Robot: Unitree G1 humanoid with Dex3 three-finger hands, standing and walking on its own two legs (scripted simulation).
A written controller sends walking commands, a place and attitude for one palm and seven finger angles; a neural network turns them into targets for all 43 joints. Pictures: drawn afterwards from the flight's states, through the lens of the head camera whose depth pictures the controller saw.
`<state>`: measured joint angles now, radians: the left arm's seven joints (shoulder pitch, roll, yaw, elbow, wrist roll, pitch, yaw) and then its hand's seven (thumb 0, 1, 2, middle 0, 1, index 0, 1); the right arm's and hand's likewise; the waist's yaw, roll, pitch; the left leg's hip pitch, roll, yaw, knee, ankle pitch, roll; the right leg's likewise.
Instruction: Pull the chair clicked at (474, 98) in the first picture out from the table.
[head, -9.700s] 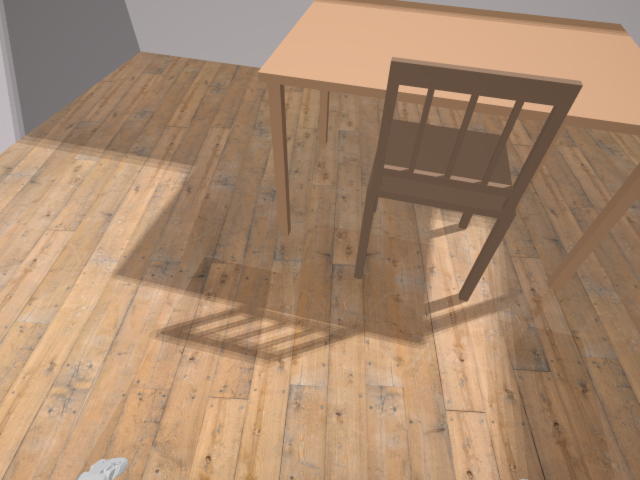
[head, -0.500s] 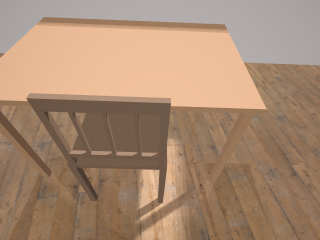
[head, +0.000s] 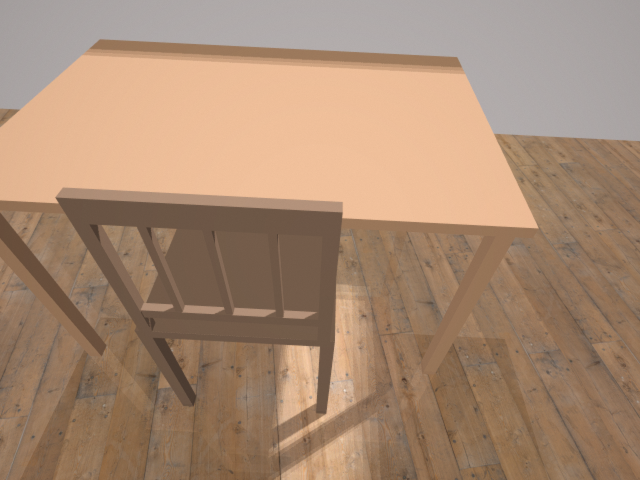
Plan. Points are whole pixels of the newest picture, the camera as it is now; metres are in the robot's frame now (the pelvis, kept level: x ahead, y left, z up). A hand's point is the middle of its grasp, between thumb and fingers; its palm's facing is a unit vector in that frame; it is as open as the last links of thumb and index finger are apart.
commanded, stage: come to a stop and stand still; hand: left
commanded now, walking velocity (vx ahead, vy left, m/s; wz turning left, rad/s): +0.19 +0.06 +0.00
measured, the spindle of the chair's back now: (220, 273) +0.47 +0.22 -0.09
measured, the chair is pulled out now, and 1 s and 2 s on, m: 0.00 0.00 0.00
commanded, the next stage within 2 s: look again from close up in 1.76 s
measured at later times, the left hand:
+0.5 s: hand out of the picture +0.09 +0.18 -0.17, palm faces +0.03 -0.97 -0.25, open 7.4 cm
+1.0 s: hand out of the picture +0.02 +0.15 -0.17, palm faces +0.05 -0.98 -0.20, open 7.3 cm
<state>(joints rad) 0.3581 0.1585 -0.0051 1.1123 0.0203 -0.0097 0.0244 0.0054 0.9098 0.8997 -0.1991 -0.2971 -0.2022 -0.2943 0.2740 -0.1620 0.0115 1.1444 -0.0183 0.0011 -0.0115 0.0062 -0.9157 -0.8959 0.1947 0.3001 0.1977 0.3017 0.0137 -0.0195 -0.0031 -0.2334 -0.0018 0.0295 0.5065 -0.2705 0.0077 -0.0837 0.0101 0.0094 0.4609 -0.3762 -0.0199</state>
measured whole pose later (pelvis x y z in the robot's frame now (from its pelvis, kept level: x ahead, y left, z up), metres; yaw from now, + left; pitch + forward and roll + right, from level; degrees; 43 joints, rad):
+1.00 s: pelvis +0.03 -0.03 +0.01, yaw +1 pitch -1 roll +0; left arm 0.30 0.16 0.00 1.11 0.01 -0.01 0.03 0.01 0.92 0.90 -0.20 -0.30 -0.20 -0.29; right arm 0.31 -0.13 0.02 1.14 -0.02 0.00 -0.02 0.00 -0.91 -0.90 0.19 0.30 0.20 0.30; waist 0.01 0.00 0.03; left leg -0.10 0.04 0.03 0.37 -0.25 -0.03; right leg -0.21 0.03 -0.07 0.39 -0.17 -0.06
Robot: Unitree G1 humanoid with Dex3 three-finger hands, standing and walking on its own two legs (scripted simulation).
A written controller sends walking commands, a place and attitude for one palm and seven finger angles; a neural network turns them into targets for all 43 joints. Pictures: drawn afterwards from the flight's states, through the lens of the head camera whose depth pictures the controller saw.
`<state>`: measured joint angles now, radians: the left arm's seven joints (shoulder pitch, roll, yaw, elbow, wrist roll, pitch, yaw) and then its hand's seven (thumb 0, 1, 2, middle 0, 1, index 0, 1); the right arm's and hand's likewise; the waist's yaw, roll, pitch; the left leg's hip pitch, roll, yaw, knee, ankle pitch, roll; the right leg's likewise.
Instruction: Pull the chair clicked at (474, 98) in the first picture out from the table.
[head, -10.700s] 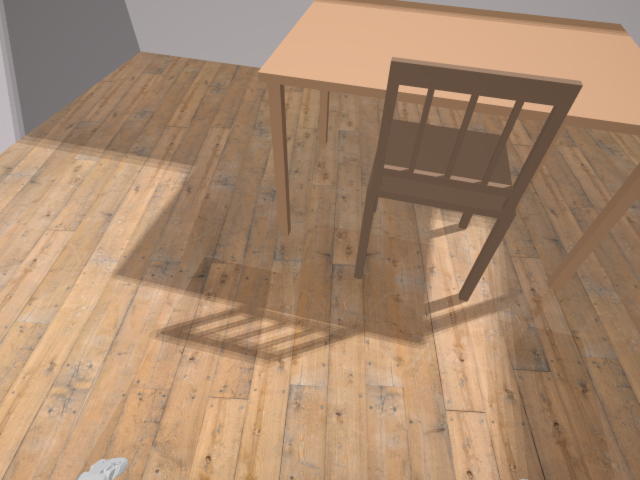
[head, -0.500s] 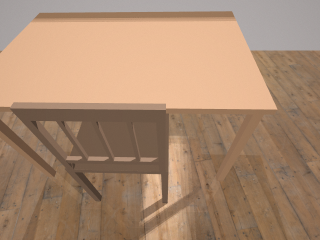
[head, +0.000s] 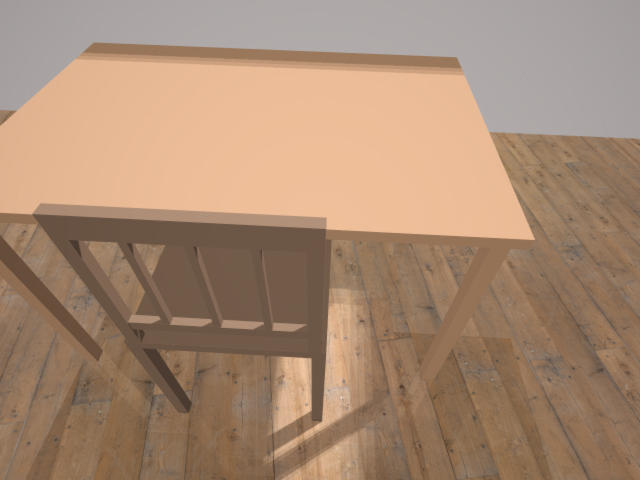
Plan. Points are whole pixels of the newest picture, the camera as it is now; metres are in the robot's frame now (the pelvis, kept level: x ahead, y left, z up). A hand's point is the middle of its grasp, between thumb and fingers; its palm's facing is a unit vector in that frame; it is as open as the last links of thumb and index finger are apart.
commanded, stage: come to a stop and stand still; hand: left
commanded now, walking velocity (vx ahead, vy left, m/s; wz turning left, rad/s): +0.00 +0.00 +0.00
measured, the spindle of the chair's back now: (205, 287) +0.44 +0.24 -0.10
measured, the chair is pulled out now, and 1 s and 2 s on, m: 0.00 0.00 0.00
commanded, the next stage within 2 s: look again from close up in 0.76 s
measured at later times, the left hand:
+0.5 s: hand out of the picture +0.05 +0.22 -0.18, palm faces +0.01 -0.98 -0.22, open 7.3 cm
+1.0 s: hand out of the picture +0.01 +0.22 -0.18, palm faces +0.00 -0.98 -0.18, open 7.4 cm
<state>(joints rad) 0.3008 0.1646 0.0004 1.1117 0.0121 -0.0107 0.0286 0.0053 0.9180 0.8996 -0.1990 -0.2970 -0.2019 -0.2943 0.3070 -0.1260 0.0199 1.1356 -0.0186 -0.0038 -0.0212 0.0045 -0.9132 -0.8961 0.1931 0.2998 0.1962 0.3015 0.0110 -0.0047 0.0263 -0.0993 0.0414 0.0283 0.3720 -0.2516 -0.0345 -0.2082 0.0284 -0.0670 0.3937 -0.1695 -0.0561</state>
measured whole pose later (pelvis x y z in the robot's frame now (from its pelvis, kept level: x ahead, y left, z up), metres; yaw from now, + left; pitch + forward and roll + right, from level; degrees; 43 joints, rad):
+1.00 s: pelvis +0.01 +0.05 +0.00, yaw +0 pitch -1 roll +0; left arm 0.32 0.15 -0.02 1.06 0.02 -0.01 0.05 0.01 0.91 0.90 -0.20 -0.30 -0.20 -0.29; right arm 0.26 -0.13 -0.01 1.15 -0.01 -0.02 -0.02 0.01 -0.92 -0.90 0.19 0.30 0.20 0.30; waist 0.00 -0.02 0.03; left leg -0.13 -0.03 0.05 0.45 -0.31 0.04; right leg -0.24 -0.04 -0.03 0.46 -0.21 0.02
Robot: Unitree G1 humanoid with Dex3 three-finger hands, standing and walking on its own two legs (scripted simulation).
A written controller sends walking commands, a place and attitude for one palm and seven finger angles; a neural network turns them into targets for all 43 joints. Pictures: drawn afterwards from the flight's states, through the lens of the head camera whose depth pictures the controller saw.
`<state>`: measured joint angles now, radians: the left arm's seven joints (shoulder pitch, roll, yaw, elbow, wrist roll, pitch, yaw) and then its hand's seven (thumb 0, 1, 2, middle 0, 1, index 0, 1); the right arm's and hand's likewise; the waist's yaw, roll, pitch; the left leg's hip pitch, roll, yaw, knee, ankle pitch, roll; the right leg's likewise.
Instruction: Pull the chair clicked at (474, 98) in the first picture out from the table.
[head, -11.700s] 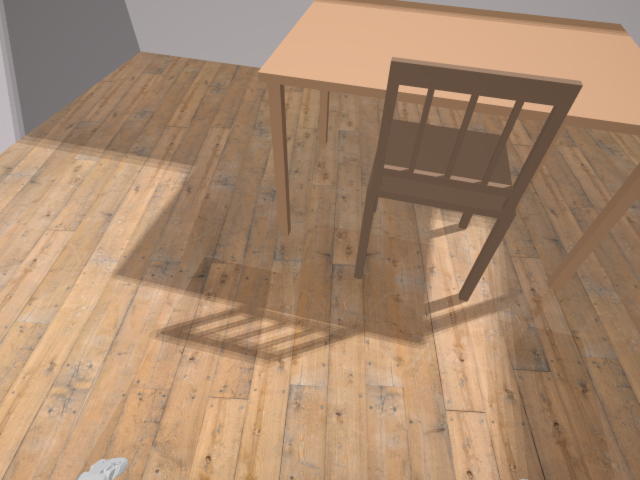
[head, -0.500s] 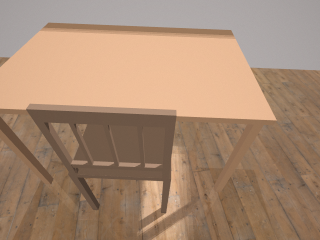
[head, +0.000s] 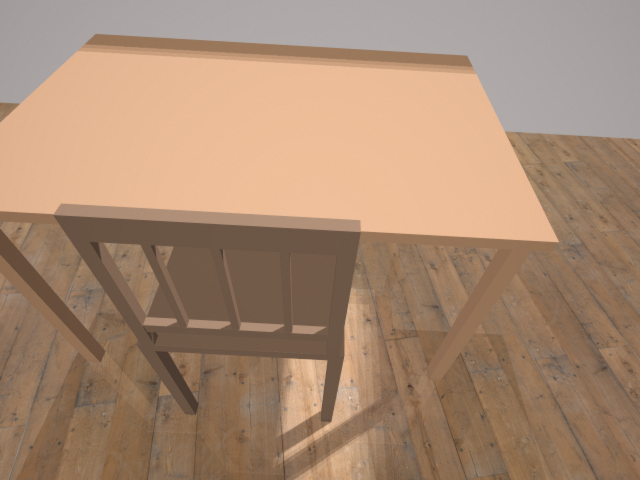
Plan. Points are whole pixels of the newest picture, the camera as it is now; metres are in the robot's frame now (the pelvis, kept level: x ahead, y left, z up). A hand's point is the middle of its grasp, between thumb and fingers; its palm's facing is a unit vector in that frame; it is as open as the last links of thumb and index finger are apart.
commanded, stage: look again from close up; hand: left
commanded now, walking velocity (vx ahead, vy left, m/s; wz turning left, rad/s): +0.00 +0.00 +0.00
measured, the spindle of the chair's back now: (227, 290) +0.43 +0.19 -0.10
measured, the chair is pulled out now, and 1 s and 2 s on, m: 0.00 0.00 0.00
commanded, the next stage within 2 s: raise the hand toward the chair's back in 0.56 s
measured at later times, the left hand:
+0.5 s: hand out of the picture -0.01 +0.16 -0.18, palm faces +0.01 -0.99 -0.17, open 7.4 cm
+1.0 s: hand (238, 411) +0.20 +0.11 -0.01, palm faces -0.01 -1.00 +0.07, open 8.5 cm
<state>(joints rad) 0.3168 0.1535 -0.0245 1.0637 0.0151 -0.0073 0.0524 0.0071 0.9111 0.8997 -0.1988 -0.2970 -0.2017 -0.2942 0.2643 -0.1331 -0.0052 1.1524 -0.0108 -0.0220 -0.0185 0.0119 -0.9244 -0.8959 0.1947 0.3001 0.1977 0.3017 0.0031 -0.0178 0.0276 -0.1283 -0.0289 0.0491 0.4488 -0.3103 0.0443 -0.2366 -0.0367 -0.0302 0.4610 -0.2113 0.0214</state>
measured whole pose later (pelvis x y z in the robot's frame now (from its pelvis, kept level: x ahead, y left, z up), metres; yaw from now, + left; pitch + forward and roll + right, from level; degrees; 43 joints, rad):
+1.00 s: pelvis -0.02 -0.02 -0.05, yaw +0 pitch +9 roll +1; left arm 0.37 0.10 0.05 0.13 -0.18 -0.49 -0.16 0.01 0.72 0.81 -0.17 -0.26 -0.18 -0.26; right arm 0.19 -0.25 -0.06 0.62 0.00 -0.28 0.02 0.02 -0.92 -0.90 0.20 0.30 0.20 0.30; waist -0.05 -0.06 -0.14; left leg -0.56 -0.01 0.05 0.90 -0.49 0.01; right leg -0.68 -0.04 -0.03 0.91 -0.39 -0.01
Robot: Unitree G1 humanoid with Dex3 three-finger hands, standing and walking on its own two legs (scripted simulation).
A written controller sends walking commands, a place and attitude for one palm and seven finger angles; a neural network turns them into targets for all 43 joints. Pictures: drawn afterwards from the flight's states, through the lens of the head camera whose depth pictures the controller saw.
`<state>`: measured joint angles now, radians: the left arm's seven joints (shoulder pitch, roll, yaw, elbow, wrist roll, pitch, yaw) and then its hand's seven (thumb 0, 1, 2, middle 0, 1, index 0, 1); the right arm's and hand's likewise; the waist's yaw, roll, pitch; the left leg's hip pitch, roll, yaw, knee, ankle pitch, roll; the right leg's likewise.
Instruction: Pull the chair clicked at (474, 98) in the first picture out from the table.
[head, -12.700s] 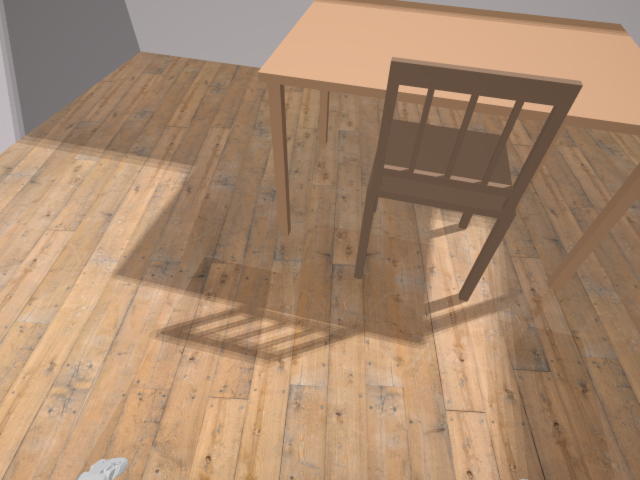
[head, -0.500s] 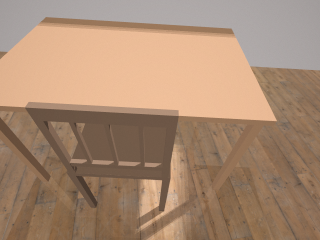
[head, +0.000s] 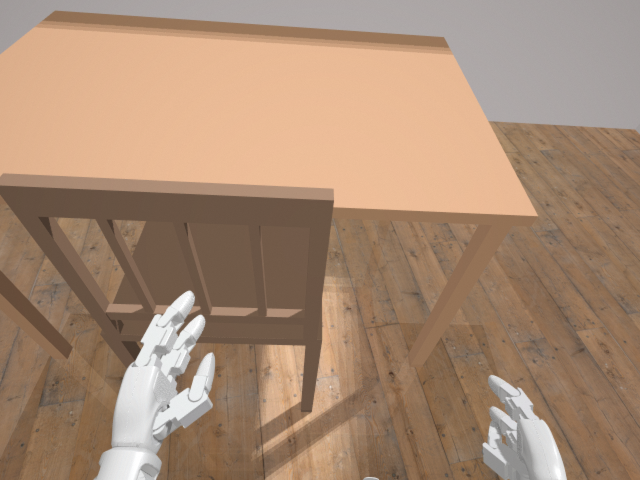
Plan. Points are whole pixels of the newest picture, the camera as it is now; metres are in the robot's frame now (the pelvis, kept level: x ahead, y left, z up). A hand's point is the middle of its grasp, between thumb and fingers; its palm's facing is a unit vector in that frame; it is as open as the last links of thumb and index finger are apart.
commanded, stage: raise the hand toward the chair's back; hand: left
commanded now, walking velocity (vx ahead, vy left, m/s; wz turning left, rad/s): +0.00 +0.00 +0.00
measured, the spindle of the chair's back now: (195, 270) +0.44 +0.21 -0.05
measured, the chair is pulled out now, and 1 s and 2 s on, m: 0.00 0.00 0.00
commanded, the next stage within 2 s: aim the fingers beside a spindle in 1.76 s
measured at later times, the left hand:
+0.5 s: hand (177, 423) +0.20 +0.17 -0.02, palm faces -0.02 -1.00 +0.01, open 12.8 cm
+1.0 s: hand (118, 410) +0.21 +0.23 +0.01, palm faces +0.06 -1.00 -0.06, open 16.6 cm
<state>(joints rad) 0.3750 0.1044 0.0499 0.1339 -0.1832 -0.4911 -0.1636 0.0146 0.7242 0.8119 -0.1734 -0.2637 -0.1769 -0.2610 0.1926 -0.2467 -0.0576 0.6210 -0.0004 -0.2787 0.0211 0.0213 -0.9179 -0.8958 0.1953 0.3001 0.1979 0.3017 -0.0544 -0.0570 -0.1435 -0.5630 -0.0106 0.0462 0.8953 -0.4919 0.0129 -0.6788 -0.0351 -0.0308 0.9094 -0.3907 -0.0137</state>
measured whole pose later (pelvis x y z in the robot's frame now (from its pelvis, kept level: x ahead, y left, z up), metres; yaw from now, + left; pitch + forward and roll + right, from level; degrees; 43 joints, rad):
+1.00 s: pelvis -0.01 +0.02 -0.04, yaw +2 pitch +16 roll -3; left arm 0.37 0.26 0.19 -0.01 -0.25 -0.38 -0.24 0.00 -0.43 0.33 -0.07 -0.09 -0.07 -0.09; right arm 0.20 -0.21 0.03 0.50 0.02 -0.20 -0.02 0.01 -0.91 -0.90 0.20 0.30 0.20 0.30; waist -0.01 0.01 -0.17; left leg -0.87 -0.01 -0.02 1.17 -0.58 0.04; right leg -0.91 -0.05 -0.10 1.07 -0.44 0.01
